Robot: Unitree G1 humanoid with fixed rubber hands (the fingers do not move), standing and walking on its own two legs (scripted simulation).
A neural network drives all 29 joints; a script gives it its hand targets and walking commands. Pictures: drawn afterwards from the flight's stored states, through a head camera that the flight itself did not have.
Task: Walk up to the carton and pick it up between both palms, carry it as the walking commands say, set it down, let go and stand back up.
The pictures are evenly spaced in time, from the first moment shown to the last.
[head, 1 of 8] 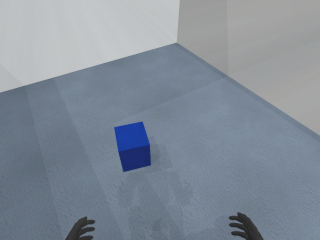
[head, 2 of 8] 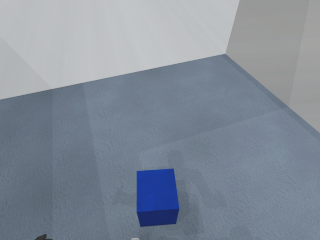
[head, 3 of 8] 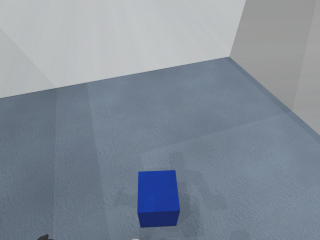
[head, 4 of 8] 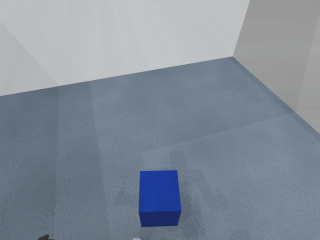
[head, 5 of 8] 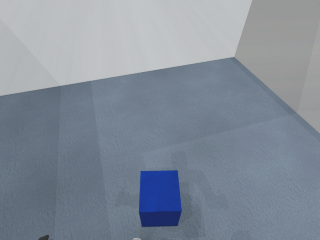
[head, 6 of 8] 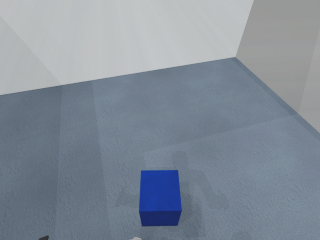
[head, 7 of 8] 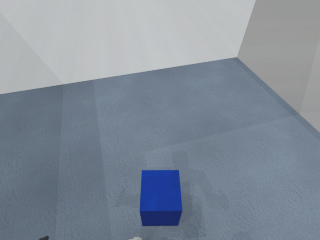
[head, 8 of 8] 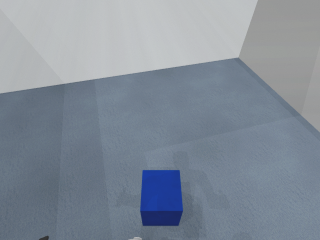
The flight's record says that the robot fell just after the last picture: no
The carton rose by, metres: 0.00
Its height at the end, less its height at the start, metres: +0.00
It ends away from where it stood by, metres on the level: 0.00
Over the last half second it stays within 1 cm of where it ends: yes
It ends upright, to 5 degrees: yes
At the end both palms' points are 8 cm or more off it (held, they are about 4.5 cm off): yes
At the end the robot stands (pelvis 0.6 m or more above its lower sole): yes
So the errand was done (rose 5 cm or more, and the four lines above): no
